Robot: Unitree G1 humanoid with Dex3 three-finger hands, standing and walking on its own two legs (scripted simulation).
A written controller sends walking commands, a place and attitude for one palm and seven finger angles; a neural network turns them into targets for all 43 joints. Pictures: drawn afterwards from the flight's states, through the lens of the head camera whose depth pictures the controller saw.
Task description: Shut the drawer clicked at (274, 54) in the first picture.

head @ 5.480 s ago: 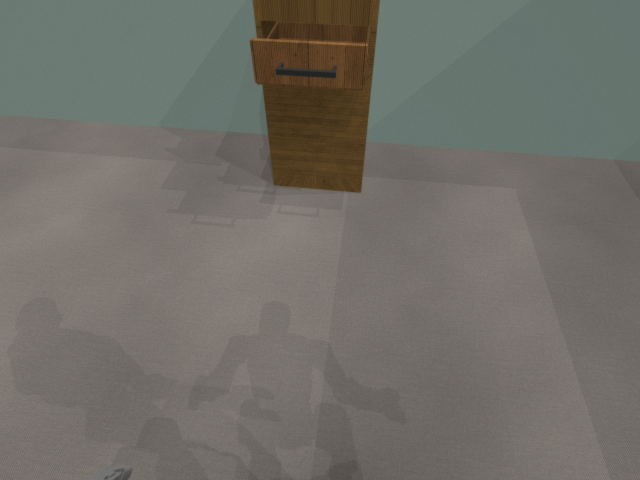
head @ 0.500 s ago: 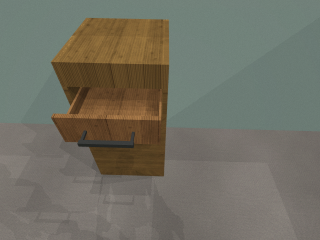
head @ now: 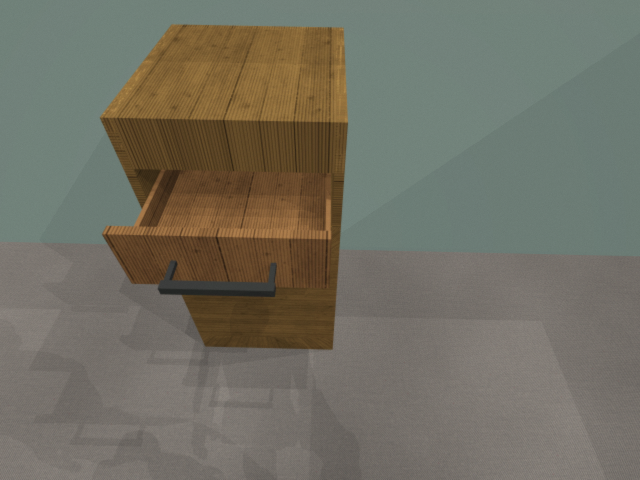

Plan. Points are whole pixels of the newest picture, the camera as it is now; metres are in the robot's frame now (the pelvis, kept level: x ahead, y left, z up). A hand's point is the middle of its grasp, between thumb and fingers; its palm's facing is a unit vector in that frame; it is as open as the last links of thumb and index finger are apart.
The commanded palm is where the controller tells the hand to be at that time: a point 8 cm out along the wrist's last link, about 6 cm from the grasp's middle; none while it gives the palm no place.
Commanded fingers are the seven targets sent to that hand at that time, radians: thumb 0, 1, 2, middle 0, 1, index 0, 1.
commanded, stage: look again from close up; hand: left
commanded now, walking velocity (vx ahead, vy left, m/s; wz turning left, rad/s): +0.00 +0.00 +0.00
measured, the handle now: (220, 278) +0.45 +0.20 -0.08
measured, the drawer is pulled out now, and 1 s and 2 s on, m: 0.17 0.17 0.17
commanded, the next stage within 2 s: raise the hand and make a fist in 0.16 s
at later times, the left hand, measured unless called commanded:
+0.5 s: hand (184, 411) +0.20 +0.18 +0.00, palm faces +0.15 -0.99 -0.04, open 6.9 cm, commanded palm +0.13 +0.23 -0.05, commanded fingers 0.00 0.90 0.90 -0.46 -0.58 -0.46 -0.58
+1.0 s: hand (197, 419) +0.20 +0.17 -0.03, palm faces -0.01 -1.00 -0.04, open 4.3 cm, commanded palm +0.17 +0.23 -0.02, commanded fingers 0.00 0.90 0.90 -0.96 -1.12 -0.96 -1.12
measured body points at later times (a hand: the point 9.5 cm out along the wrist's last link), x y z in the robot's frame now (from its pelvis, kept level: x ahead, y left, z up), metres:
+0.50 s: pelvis -0.01 +0.00 -0.03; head +0.00 +0.00 +0.42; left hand +0.19 +0.23 +0.00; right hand +0.15 -0.25 -0.11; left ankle +0.04 +0.10 -0.73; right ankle -0.03 -0.12 -0.73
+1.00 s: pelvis -0.03 -0.03 -0.08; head +0.02 -0.04 +0.37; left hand +0.20 +0.22 -0.03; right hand +0.13 -0.26 -0.18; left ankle +0.04 +0.10 -0.73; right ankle -0.03 -0.12 -0.73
